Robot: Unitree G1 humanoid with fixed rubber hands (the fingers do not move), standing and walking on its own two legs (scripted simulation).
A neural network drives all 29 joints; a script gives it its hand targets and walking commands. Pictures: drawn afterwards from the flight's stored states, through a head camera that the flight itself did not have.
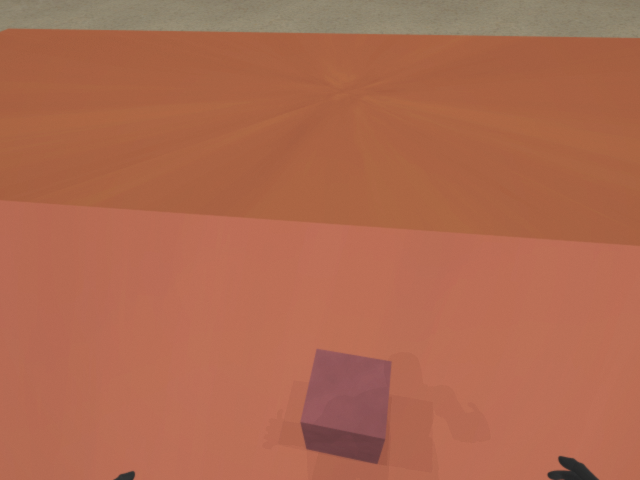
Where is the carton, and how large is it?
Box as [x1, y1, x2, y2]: [300, 349, 391, 463]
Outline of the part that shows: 316,349 300,421 306,448 377,463 385,436 391,361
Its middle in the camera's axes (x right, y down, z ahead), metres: +0.08 +0.47 +1.10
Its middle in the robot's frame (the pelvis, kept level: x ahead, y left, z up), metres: +0.44 -0.03 -0.66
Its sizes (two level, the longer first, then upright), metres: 0.210 0.200 0.250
